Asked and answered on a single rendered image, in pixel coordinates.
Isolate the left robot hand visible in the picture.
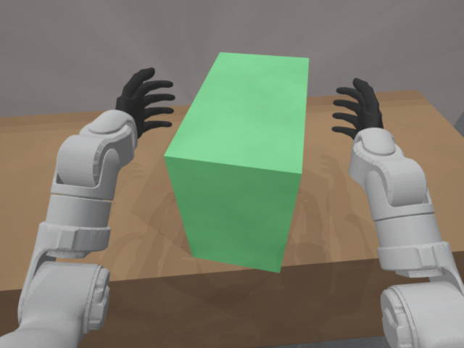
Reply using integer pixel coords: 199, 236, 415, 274
115, 67, 175, 139

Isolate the right robot upper arm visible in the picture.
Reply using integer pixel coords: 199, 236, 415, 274
381, 281, 464, 348

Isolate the carton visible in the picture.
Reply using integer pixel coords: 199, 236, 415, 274
164, 52, 309, 273

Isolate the left robot upper arm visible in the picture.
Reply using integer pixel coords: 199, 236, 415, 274
0, 261, 110, 348

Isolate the right robot forearm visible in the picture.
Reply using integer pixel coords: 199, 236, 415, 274
348, 128, 464, 296

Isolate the right robot hand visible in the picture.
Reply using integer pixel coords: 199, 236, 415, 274
332, 78, 384, 140

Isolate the left robot forearm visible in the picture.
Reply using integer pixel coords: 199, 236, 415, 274
17, 109, 138, 326

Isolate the pedestal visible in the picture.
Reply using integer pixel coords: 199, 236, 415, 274
0, 90, 464, 348

